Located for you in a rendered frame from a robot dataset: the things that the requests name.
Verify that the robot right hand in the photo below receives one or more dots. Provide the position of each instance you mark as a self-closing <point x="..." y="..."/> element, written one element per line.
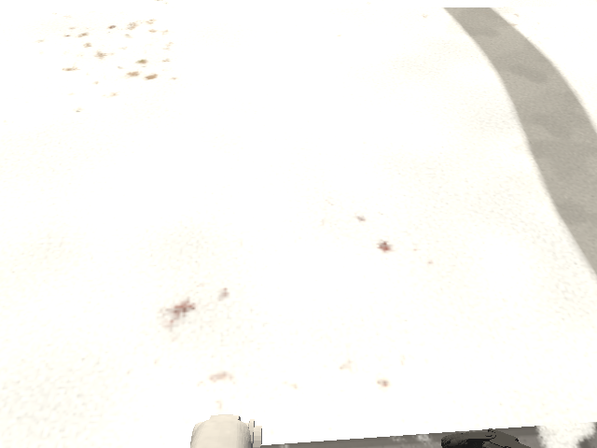
<point x="491" y="439"/>

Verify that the left robot thigh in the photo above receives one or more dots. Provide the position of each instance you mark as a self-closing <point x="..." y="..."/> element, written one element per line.
<point x="227" y="431"/>

